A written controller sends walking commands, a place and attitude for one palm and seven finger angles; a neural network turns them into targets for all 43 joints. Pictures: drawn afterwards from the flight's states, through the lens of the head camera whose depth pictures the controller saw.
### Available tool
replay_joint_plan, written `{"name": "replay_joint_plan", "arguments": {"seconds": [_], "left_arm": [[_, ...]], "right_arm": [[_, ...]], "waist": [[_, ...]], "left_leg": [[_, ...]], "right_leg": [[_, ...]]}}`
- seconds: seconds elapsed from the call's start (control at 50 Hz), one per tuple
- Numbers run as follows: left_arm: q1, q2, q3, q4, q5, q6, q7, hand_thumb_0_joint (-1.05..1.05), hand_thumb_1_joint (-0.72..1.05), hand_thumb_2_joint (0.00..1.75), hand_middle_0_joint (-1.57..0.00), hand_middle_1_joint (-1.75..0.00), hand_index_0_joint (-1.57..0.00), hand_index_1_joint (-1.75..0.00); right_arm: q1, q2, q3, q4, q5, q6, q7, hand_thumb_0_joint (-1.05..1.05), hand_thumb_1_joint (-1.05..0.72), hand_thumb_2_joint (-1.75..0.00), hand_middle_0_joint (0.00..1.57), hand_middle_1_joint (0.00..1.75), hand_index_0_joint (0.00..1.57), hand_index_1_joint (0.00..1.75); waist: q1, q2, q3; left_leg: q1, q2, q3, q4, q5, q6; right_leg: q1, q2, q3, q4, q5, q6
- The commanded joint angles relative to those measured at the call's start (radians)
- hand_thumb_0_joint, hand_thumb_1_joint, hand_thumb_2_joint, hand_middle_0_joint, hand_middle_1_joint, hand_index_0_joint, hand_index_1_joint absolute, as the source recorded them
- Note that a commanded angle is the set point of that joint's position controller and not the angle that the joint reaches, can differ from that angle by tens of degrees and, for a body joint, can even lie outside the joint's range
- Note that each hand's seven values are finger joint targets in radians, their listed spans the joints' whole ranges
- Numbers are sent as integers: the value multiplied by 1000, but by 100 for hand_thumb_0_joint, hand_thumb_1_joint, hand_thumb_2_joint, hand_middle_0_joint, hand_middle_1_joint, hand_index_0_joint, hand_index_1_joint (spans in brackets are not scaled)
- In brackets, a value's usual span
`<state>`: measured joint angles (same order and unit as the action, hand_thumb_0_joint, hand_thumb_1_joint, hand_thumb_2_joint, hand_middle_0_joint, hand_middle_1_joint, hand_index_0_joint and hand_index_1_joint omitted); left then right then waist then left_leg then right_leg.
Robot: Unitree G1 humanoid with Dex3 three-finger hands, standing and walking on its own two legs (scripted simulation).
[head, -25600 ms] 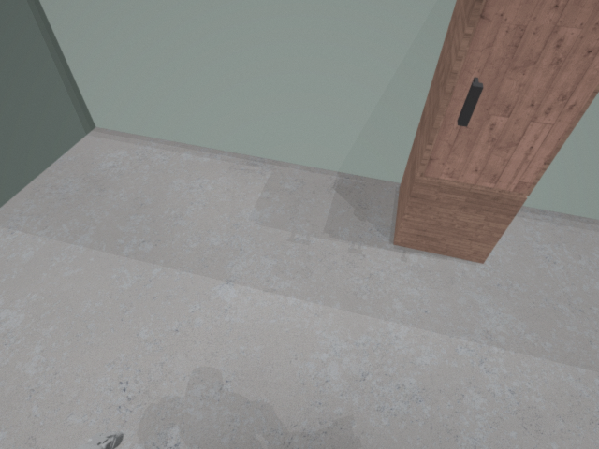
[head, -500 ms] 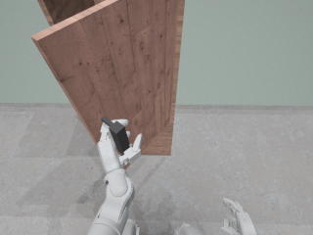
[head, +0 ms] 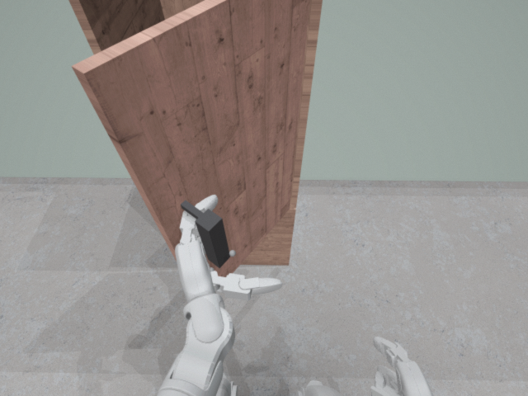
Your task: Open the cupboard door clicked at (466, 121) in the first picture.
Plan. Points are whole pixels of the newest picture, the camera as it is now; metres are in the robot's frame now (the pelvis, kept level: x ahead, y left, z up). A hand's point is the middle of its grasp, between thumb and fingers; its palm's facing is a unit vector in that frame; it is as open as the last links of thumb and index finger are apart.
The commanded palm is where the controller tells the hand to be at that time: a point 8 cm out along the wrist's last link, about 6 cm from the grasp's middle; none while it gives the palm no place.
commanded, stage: open thumb and fingers to let go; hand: left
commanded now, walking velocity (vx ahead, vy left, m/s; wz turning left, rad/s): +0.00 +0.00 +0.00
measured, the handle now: (204, 233) +0.35 +0.11 +0.04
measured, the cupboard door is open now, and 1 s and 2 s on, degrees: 53 58 57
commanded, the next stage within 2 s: slide the hand sideways off the handle in 0.02 s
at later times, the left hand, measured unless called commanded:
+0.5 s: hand (229, 290) +0.26 +0.06 +0.04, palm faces -0.05 -1.00 +0.06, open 16.2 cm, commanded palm +0.24 +0.13 +0.03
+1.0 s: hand (201, 322) +0.22 +0.10 +0.04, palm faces -0.04 -1.00 +0.01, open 16.1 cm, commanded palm +0.19 +0.17 +0.03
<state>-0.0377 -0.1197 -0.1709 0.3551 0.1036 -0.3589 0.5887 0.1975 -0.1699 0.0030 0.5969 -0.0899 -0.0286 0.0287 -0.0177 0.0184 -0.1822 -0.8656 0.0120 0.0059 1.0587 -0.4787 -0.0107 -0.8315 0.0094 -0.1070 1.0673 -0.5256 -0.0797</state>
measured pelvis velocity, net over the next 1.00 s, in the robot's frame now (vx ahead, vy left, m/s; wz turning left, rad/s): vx -0.01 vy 0.02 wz -0.02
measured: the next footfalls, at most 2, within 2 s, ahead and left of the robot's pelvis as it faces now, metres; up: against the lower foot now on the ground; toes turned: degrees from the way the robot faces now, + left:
none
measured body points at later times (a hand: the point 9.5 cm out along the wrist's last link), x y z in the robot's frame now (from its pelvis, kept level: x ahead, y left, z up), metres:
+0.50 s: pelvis -0.01 +0.02 -0.01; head +0.04 +0.02 +0.44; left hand +0.26 +0.12 +0.04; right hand +0.15 -0.21 -0.10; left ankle +0.02 +0.13 -0.66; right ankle +0.00 -0.07 -0.66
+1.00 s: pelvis -0.01 +0.02 -0.01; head +0.05 +0.01 +0.43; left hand +0.22 +0.15 +0.04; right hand +0.17 -0.20 -0.10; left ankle +0.02 +0.13 -0.66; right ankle +0.00 -0.07 -0.66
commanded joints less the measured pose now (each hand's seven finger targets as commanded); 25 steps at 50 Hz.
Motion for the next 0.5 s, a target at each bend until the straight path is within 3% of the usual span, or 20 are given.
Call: {"name": "replay_joint_plan", "arguments": {"seconds": [0.0,0.1,0.12,0.14,0.16,0.18,0.2,0.24,0.28,0.32,0.36,0.38,0.42,0.48], "left_arm": [[-164,-65,4,-207,24,-43,39,0,-50,30,-15,-30,-15,-30],[-185,-84,-5,-200,27,-30,52,0,-50,30,-15,-30,-15,-30],[-165,25,-229,-251,127,-76,-163,0,-50,30,-15,-30,-15,-30],[-199,105,-138,-285,86,-124,-277,0,-50,30,-15,-30,-15,-30],[-206,160,-106,-304,68,-155,-350,0,-50,30,-15,-30,-15,-30],[-201,173,-109,-327,50,-171,-414,0,-50,30,-15,-30,-15,-30],[-179,159,-115,-335,9,-179,-480,0,-50,30,-15,-30,-15,-30],[-111,101,-94,-329,-114,-165,-538,0,-50,30,-15,-30,-15,-30],[-77,45,-79,-320,-209,-125,-538,0,-50,30,-15,-30,-15,-30],[-30,46,-47,-318,-233,-101,-498,0,-50,30,-15,-30,-15,-30],[-26,67,-47,-350,-189,-104,-449,0,-50,30,-15,-30,-15,-30],[3,101,-29,-361,-156,-111,-427,0,-50,30,-15,-30,-15,-30],[30,131,-22,-369,-93,-127,-390,0,-50,30,-15,-30,-15,-30],[63,155,-32,-419,-33,-147,-378,0,-50,30,-15,-30,-15,-30]], "right_arm": [[-42,-96,-35,-148,6,-48,-1,0,-90,-90,20,30,20,30],[-56,-95,-29,-149,7,-52,2,0,-90,-90,20,30,20,30],[11,-144,-35,-138,17,-41,7,0,-90,-90,20,30,20,30],[16,-131,-41,-154,24,-37,3,0,-90,-90,20,30,20,30],[10,-135,-42,-163,25,-31,-7,0,-90,-90,20,30,20,30],[16,-135,-41,-172,33,-29,-11,0,-90,-90,20,30,20,30],[7,-132,-39,-190,43,-32,-13,0,-90,-90,20,30,20,30],[-16,-129,-30,-217,65,-39,-19,0,-90,-90,20,30,20,30],[-33,-132,-22,-238,84,-45,-21,0,-90,-90,20,30,20,30],[-40,-142,-24,-248,87,-45,-19,0,-90,-90,20,30,20,30],[-24,-146,-29,-255,77,-44,-12,0,-90,-90,20,30,20,30],[-25,-147,-30,-261,73,-42,-7,0,-90,-90,20,30,20,30],[-13,-145,-34,-262,62,-36,4,0,-90,-90,20,30,20,30],[-11,-143,-38,-277,61,-28,13,0,-90,-90,20,30,20,30]], "waist": [[1,-70,-257],[1,-60,-246],[-94,-84,-211],[-63,-78,-257],[-43,-69,-304],[-46,-48,-328],[-38,-29,-325],[-20,-19,-278],[-11,-62,-218],[-3,-101,-182],[-6,-119,-192],[10,-94,-194],[10,-93,-200],[9,-61,-217]], "left_leg": [[163,-28,-17,-94,246,20],[173,-25,-25,-96,242,19],[178,-26,-24,-66,245,38],[160,-28,-25,-52,257,42],[151,-32,-23,-47,264,45],[165,-30,-24,-47,277,44],[173,-32,-21,-48,264,43],[192,-33,-19,-70,224,38],[196,-31,-26,-104,172,34],[177,-30,-30,-114,147,33],[165,-28,-37,-104,164,34],[158,-27,-40,-102,167,32],[140,-27,-38,-86,167,34],[130,-26,-34,-69,153,36]], "right_leg": [[193,-19,84,-180,367,55],[157,-8,65,-168,319,47],[130,-23,110,-161,405,55],[174,-32,119,-148,461,52],[219,-38,139,-134,511,55],[228,-36,138,-120,520,51],[219,-34,139,-127,499,52],[202,-21,119,-158,404,48],[178,-8,91,-187,282,45],[160,-7,80,-193,227,49],[140,-9,74,-165,238,49],[126,-9,71,-144,229,44],[108,-12,77,-123,233,42],[93,-11,91,-110,218,37]]}}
